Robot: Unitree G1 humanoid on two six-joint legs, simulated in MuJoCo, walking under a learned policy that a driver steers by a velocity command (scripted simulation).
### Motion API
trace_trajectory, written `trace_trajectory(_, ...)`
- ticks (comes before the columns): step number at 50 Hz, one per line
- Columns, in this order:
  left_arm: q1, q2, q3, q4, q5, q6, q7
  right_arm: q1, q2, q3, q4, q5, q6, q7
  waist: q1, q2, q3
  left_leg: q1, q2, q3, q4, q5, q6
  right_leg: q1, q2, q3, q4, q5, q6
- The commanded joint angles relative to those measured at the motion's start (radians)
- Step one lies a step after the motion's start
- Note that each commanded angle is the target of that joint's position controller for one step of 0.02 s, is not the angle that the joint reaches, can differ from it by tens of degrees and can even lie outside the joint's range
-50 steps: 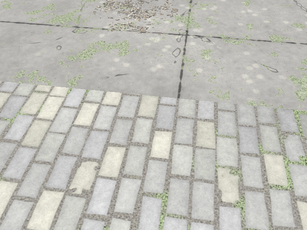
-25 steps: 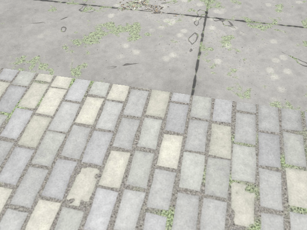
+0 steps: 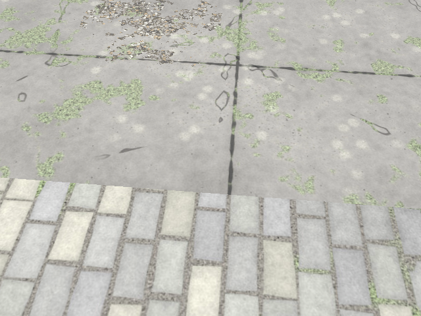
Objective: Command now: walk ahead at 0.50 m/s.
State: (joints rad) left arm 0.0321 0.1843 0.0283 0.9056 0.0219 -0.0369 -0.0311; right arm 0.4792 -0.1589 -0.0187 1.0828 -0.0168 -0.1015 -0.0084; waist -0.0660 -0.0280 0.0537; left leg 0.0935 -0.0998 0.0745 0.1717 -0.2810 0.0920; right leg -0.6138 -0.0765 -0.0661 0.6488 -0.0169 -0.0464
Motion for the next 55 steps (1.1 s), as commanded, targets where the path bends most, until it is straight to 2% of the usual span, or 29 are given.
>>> trace_trajectory(1, -0.095, 0.06, 0.01, -0.086, -0.002, -0.022, 0.004, 0.07, -0.141, -0.023, -0.009, -0.009, -0.003, -0.013, 0.019, 0.098, 0.054, 0.031, 0.304, -0.112, 0.04, 0.704, 0.096, 0.001, 0.044, -0.03, -0.069, -0.05, -0.033)
trace_trajectory(3, 0.009, 0.084, 0.023, -0.06, -0.001, -0.031, 0.014, 0.036, -0.161, -0.029, -0.012, -0.012, -0.002, -0.018, 0.076, 0.114, 0.0, 0.049, 0.309, -0.092, 0.173, 0.96, 0.078, 0.154, 0.097, -0.047, -0.106, -0.138, -0.071)
trace_trajectory(4, 0.136, 0.104, 0.035, -0.019, 0.0, -0.038, 0.022, 0.024, -0.17, -0.031, -0.013, -0.012, 0.001, -0.017, 0.128, 0.11, -0.064, 0.044, 0.295, -0.079, 0.316, 1.019, 0.066, 0.289, 0.127, -0.054, -0.149, -0.142, -0.092)
trace_trajectory(5, 0.306, 0.134, 0.052, 0.034, 0.013, -0.048, 0.032, 0.004, -0.167, -0.03, -0.021, -0.004, 0.003, -0.014, 0.201, 0.09, -0.149, -0.071, 0.263, -0.053, 0.516, 0.894, 0.049, 0.522, 0.092, -0.018, -0.197, -0.092, -0.122)
trace_trajectory(6, 0.465, 0.23, 0.078, 0.059, 0.041, -0.052, 0.044, 0.023, -0.108, -0.013, -0.06, 0.022, 0.0, -0.006, 0.231, -0.032, -0.284, -0.343, 0.187, -0.006, 0.841, 0.508, 0.02, 0.817, -0.16, 0.281, -0.204, -0.183, -0.195)
trace_trajectory(7, 0.462, 0.275, 0.091, 0.061, 0.035, -0.042, 0.031, 0.129, -0.063, -0.014, -0.054, 0.04, 0.004, 0.001, 0.171, -0.179, -0.366, -0.628, 0.01, -0.033, 1.147, -0.263, -0.003, 0.963, -0.373, 0.726, -0.32, -0.156, -0.326)
trace_trajectory(8, 0.37, 0.221, 0.082, 0.055, -0.002, -0.033, 0.023, 0.032, -0.142, -0.037, -0.062, 0.014, 0.011, -0.003, 0.147, -0.031, -0.253, -0.704, 0.079, -0.139, 1.187, -0.178, 0.014, 0.85, -0.308, 0.669, -0.362, -0.26, -0.288)
trace_trajectory(9, 0.272, 0.158, 0.063, 0.039, -0.011, -0.036, 0.019, -0.054, -0.133, -0.037, -0.093, 0.007, 0.005, 0.002, 0.117, -0.009, -0.11, -0.723, 0.119, -0.132, 1.14, -0.082, 0.014, 0.692, -0.273, 0.519, -0.403, -0.243, -0.251)
trace_trajectory(10, 0.226, 0.11, 0.05, 0.036, -0.006, -0.044, 0.017, -0.091, -0.115, -0.037, -0.099, 0.003, 0.004, 0.005, 0.091, 0.02, -0.047, -0.692, 0.152, -0.128, 1.082, -0.028, 0.013, 0.584, -0.224, 0.42, -0.44, -0.163, -0.215)
trace_trajectory(12, 0.238, 0.055, 0.032, 0.065, -0.007, -0.056, 0.025, -0.069, -0.083, -0.036, -0.093, -0.019, 0.029, 0.017, 0.04, -0.009, -0.021, -0.606, 0.182, -0.118, 1.001, 0.007, -0.008, 0.47, -0.151, 0.284, -0.475, -0.047, -0.164)
trace_trajectory(14, 0.3, 0.074, 0.032, 0.092, -0.01, -0.072, 0.029, -0.076, -0.067, -0.037, -0.099, -0.023, 0.046, 0.027, 0.028, -0.015, -0.022, -0.603, 0.183, -0.095, 0.965, 0.023, -0.026, 0.456, -0.133, 0.229, -0.487, 0.056, -0.164)
trace_trajectory(17, 0.354, 0.109, 0.036, 0.108, -0.011, -0.076, 0.031, -0.2, -0.078, -0.038, -0.145, -0.024, 0.061, 0.035, 0.037, -0.021, 0.017, -0.702, 0.206, -0.064, 0.877, 0.115, -0.052, 0.465, -0.113, 0.175, -0.524, 0.082, -0.161)
trace_trajectory(22, 0.439, 0.102, 0.025, 0.124, -0.011, -0.074, 0.031, -0.413, -0.073, -0.026, -0.218, -0.008, 0.058, 0.039, 0.089, -0.032, 0.045, -0.732, 0.192, -0.014, 0.605, 0.263, -0.071, 0.528, -0.081, 0.112, -0.529, 0.204, -0.135)
trace_trajectory(27, 0.515, 0.113, 0.024, 0.154, -0.001, -0.069, 0.043, -0.533, -0.083, -0.021, -0.264, -0.005, 0.049, 0.035, 0.123, -0.044, 0.058, -0.732, 0.156, 0.01, 0.447, 0.253, -0.036, 0.686, -0.126, 0.105, -0.487, 0.299, -0.146)
trace_trajectory(30, 0.484, 0.132, 0.03, 0.156, 0.006, -0.065, 0.053, -0.486, -0.103, -0.031, -0.263, -0.005, 0.036, 0.029, 0.079, -0.049, 0.035, -0.626, 0.114, 0.021, 0.382, 0.146, 0.011, 0.742, -0.149, 0.086, -0.38, 0.533, -0.132)
trace_trajectory(31, 0.469, 0.142, 0.033, 0.155, 0.007, -0.063, 0.054, -0.403, -0.117, -0.04, -0.237, -0.006, 0.03, 0.022, 0.043, -0.055, -0.008, -0.521, 0.082, 0.032, 0.362, 0.112, 0.03, 0.743, -0.144, 0.075, -0.285, 0.657, -0.12)
trace_trajectory(32, 0.45, 0.146, 0.034, 0.153, 0.004, -0.058, 0.053, -0.251, -0.133, -0.052, -0.185, -0.01, 0.022, 0.014, -0.022, -0.033, -0.084, -0.346, 0.052, 0.047, 0.296, 0.147, 0.053, 0.712, -0.114, 0.048, -0.115, 0.684, -0.102)
trace_trajectory(33, 0.441, 0.131, 0.028, 0.136, -0.005, -0.059, 0.05, -0.077, -0.183, -0.071, -0.137, -0.03, 0.012, 0.003, -0.084, 0.001, -0.187, -0.084, 0.151, -0.057, 0.29, 0.144, 0.093, 0.541, -0.077, 0.026, 0.115, 0.474, -0.085)
trace_trajectory(34, 0.537, 0.035, 0.007, 0.104, -0.047, -0.058, 0.037, 0.044, -0.298, -0.101, -0.127, -0.054, 0.011, -0.002, -0.065, 0.205, -0.345, 0.235, 0.468, -0.516, 0.247, 0.054, 0.221, 0.194, 0.073, -0.038, 0.519, -0.078, -0.036)
trace_trajectory(35, 0.527, 0.099, 0.029, 0.117, -0.029, -0.056, 0.035, -0.006, -0.279, -0.1, -0.127, -0.017, 0.029, 0.01, -0.046, 0.175, -0.361, 0.215, 0.52, -0.768, 0.107, 0.019, 0.262, 0.046, 0.146, 0.08, 0.68, -0.495, -0.043)
trace_trajectory(36, 0.426, 0.118, 0.038, 0.088, -0.014, -0.052, 0.035, -0.131, -0.234, -0.087, -0.143, 0.003, 0.033, 0.014, 0.003, 0.105, -0.179, 0.062, 0.477, -0.598, 0.09, -0.051, 0.223, -0.027, 0.072, 0.115, 0.696, -0.409, -0.052)
trace_trajectory(37, 0.361, 0.105, 0.035, 0.071, -0.009, -0.057, 0.03, -0.205, -0.165, -0.068, -0.157, 0.004, 0.027, 0.019, 0.021, 0.058, -0.082, -0.083, 0.434, -0.481, 0.045, -0.006, 0.191, -0.015, 0.035, 0.114, 0.638, -0.331, -0.052)
trace_trajectory(38, 0.345, 0.086, 0.036, 0.071, -0.004, -0.052, 0.027, -0.231, -0.127, -0.056, -0.151, 0.002, 0.02, 0.018, 0.054, 0.056, -0.029, -0.18, 0.382, -0.385, 0.013, 0.057, 0.148, 0.027, 0.005, 0.11, 0.572, -0.29, -0.049)
trace_trajectory(39, 0.36, 0.071, 0.035, 0.074, 0.011, -0.039, 0.023, -0.229, -0.097, -0.046, -0.136, 0.005, 0.013, 0.014, 0.084, 0.076, -0.009, -0.251, 0.34, -0.312, -0.008, 0.117, 0.118, 0.08, -0.013, 0.107, 0.521, -0.27, -0.037)
trace_trajectory(40, 0.38, 0.051, 0.032, 0.083, 0.016, -0.026, 0.016, -0.208, -0.088, -0.041, -0.122, 0.004, 0.006, 0.011, 0.097, 0.085, -0.014, -0.277, 0.32, -0.267, -0.018, 0.162, 0.108, 0.115, -0.016, 0.099, 0.498, -0.258, -0.028)
trace_trajectory(43, 0.333, 0.047, 0.034, 0.064, 0.014, -0.002, 0.005, -0.137, -0.133, -0.049, -0.096, 0.003, -0.013, 0.006, 0.106, 0.079, -0.002, -0.267, 0.307, -0.181, -0.047, 0.269, 0.108, 0.059, -0.021, 0.081, 0.454, -0.195, -0.008)
trace_trajectory(47, 0.167, 0.06, 0.034, 0.006, 0.002, 0.005, -0.001, -0.067, -0.13, -0.044, -0.083, 0.0, -0.016, 0.003, 0.07, 0.082, 0.044, -0.214, 0.291, -0.086, -0.076, 0.326, 0.069, -0.064, -0.017, 0.09, 0.316, -0.052, 0.003)
trace_trajectory(50, 0.075, 0.044, 0.022, -0.027, -0.001, -0.001, -0.005, -0.043, -0.125, -0.037, -0.08, 0.002, -0.02, -0.003, 0.052, 0.084, 0.052, -0.178, 0.281, -0.011, -0.07, 0.419, 0.043, -0.045, 0.002, 0.047, 0.157, 0.036, -0.001)
trace_trajectory(55, -0.046, 0.039, 0.011, -0.084, 0.005, -0.007, -0.01, 0.035, -0.138, -0.036, -0.05, -0.004, -0.014, -0.023, 0.019, 0.085, 0.066, -0.011, 0.326, 0.065, -0.002, 0.638, 0.035, -0.031, 0.036, -0.044, -0.013, -0.003, -0.045)
